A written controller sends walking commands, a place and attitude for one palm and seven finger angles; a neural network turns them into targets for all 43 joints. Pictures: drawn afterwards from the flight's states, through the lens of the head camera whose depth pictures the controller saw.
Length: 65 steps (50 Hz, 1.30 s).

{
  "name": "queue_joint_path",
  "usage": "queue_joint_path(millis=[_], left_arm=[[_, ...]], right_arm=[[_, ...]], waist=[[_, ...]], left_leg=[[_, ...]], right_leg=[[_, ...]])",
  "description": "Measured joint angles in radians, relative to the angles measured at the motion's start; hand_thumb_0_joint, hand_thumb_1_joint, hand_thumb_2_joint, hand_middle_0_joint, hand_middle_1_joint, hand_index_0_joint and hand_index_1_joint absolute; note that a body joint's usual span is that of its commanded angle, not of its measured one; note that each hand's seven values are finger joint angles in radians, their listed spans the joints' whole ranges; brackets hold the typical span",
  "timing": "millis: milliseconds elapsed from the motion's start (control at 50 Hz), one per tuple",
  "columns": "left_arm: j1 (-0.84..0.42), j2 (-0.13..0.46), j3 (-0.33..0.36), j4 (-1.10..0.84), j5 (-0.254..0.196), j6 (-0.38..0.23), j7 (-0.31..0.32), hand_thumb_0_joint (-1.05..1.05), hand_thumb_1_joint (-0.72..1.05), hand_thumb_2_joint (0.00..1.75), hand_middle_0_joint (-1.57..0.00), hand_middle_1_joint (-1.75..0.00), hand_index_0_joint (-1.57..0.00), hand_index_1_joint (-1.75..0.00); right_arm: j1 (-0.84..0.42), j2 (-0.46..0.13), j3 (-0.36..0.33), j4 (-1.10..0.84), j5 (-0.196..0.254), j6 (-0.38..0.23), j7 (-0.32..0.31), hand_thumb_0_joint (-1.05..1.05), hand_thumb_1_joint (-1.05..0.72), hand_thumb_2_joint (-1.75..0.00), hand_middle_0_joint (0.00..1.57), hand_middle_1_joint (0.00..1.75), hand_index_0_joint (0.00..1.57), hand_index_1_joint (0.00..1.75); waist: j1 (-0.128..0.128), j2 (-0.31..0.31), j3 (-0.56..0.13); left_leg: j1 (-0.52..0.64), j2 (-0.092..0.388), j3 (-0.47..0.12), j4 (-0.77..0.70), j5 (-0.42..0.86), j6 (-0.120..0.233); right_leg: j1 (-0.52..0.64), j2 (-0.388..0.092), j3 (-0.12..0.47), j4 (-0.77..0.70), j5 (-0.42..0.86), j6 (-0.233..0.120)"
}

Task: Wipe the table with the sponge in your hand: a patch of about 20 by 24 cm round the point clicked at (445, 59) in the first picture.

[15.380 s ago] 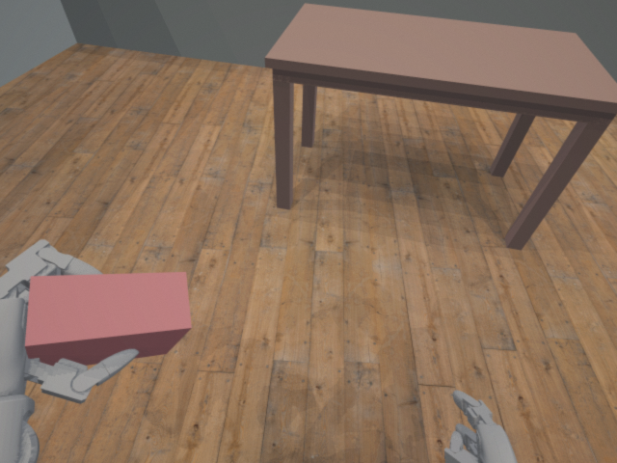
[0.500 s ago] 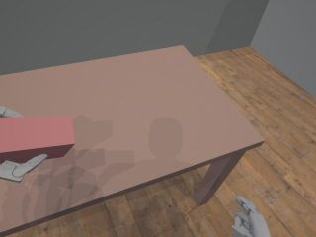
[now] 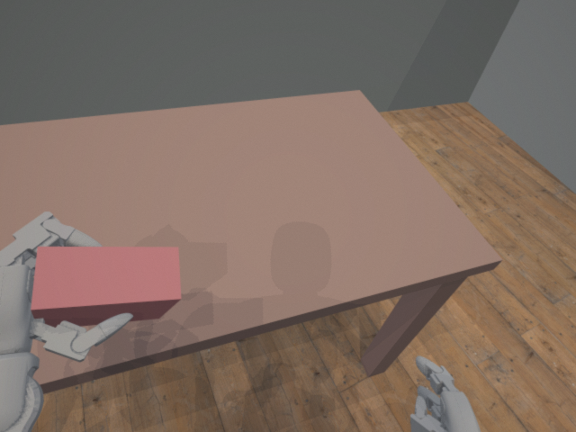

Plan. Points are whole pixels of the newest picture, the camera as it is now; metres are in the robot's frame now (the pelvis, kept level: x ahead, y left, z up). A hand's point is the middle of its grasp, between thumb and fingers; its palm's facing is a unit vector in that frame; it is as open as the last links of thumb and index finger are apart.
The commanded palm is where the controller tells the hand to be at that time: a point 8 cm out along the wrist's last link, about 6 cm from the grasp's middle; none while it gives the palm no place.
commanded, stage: come to a stop and stand still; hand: left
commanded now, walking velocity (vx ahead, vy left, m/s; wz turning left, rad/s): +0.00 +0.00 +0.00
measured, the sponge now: (129, 287) +0.23 +0.21 +0.12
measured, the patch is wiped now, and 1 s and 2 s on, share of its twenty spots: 0.00 0.00 0.00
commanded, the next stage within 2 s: look again from close up in 0.92 s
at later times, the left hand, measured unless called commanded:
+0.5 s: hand (97, 263) +0.24 +0.25 +0.14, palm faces +0.35 -0.86 -0.38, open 10.1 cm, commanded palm +0.18 +0.28 +0.17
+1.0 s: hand (116, 250) +0.26 +0.23 +0.15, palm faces +0.34 -0.86 -0.38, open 10.1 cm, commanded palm +0.20 +0.27 +0.17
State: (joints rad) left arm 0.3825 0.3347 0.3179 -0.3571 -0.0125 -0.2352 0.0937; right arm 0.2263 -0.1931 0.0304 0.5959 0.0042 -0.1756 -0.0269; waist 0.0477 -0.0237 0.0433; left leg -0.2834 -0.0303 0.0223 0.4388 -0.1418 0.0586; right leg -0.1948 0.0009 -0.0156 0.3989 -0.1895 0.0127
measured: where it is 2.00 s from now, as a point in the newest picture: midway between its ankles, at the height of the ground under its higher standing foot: outside the picture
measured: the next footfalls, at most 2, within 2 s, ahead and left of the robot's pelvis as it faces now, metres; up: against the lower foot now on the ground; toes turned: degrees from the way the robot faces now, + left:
none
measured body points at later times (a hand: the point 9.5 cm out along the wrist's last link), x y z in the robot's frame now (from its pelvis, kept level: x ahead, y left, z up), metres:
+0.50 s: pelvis +0.03 +0.00 +0.00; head +0.05 +0.03 +0.45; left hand +0.22 +0.29 +0.16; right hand +0.21 -0.21 -0.07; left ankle +0.07 +0.07 -0.74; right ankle +0.03 -0.14 -0.74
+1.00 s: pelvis +0.04 -0.01 +0.00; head +0.07 +0.01 +0.45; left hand +0.23 +0.27 +0.17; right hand +0.23 -0.23 -0.06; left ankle +0.07 +0.07 -0.74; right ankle +0.03 -0.14 -0.74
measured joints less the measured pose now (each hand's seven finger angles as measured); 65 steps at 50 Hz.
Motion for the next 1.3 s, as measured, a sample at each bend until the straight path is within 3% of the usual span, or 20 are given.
queue_joint_path(millis=[80, 240, 440, 680, 920, 1140, 1300], left_arm=[[-0.002, 0.007, -0.017, -0.029, 0.02, 0.004, -0.008, -0.01, -0.5, 1.02, -0.74, -1.36, -0.75, -1.34], [0.007, 0.062, 0.057, -0.107, 0.012, -0.04, -0.005, -0.01, -0.5, 1.02, -0.74, -1.36, -0.76, -1.34], [0.03, 0.018, 0.018, -0.053, 0.006, 0.001, -0.014, -0.01, -0.5, 1.02, -0.74, -1.35, -0.76, -1.34], [0.069, 0.068, 0.044, -0.137, -0.021, -0.003, -0.012, -0.01, -0.5, 1.02, -0.74, -1.35, -0.76, -1.34], [0.071, 0.027, 0.01, -0.088, -0.027, 0.047, -0.009, -0.01, -0.5, 1.02, -0.74, -1.35, -0.76, -1.34], [0.077, 0.05, 0.027, -0.114, -0.035, 0.037, -0.005, -0.01, -0.5, 1.02, -0.74, -1.35, -0.76, -1.33], [0.078, 0.03, 0.012, -0.077, -0.031, 0.057, -0.005, -0.01, -0.5, 1.02, -0.74, -1.35, -0.76, -1.33]], right_arm=[[-0.013, 0.009, 0.006, 0.0, -0.006, -0.008, -0.002, 0.01, -0.9, -0.9, 0.2, 0.3, 0.21, 0.3], [-0.02, 0.021, 0.007, -0.008, -0.009, -0.025, 0.003, 0.01, -0.9, -0.9, 0.2, 0.3, 0.21, 0.3], [-0.026, 0.01, 0.004, 0.005, -0.004, -0.003, 0.003, 0.01, -0.9, -0.9, 0.2, 0.3, 0.21, 0.3], [-0.042, -0.002, -0.007, -0.017, -0.001, 0.019, -0.01, 0.01, -0.9, -0.9, 0.2, 0.3, 0.21, 0.3], [-0.041, -0.007, -0.007, -0.01, 0.004, 0.043, -0.021, 0.01, -0.9, -0.9, 0.2, 0.3, 0.21, 0.3], [-0.043, -0.002, -0.004, -0.018, 0.004, 0.051, -0.022, 0.01, -0.9, -0.9, 0.2, 0.3, 0.21, 0.3], [-0.032, -0.007, -0.005, -0.011, 0.005, 0.056, -0.027, 0.01, -0.9, -0.9, 0.2, 0.3, 0.21, 0.3]], waist=[[-0.004, -0.011, 0.028], [-0.004, -0.009, 0.04], [-0.009, 0.002, 0.011], [-0.028, -0.007, 0.013], [-0.018, 0.007, -0.001], [-0.027, 0.015, -0.008], [-0.025, 0.017, -0.009]], left_leg=[[-0.002, -0.004, -0.007, 0.007, 0.013, 0.005], [-0.002, -0.008, -0.009, 0.004, 0.009, 0.009], [0.019, -0.005, -0.003, -0.014, -0.008, 0.006], [0.025, 0.005, -0.009, -0.007, -0.033, -0.007], [0.038, 0.01, -0.01, -0.016, -0.039, -0.013], [0.038, 0.014, -0.012, -0.022, -0.033, -0.018], [0.035, 0.013, -0.013, -0.029, -0.025, -0.017]], right_leg=[[0.005, 0.003, 0.005, -0.001, 0.016, 0.003], [0.01, 0.004, 0.011, -0.01, 0.013, 0.007], [0.033, 0.006, 0.019, -0.041, 0.006, 0.01], [0.046, 0.017, 0.015, -0.048, -0.013, -0.003], [0.059, 0.022, 0.015, -0.058, -0.018, -0.01], [0.059, 0.026, 0.014, -0.065, -0.011, -0.013], [0.057, 0.026, 0.012, -0.072, -0.004, -0.013]])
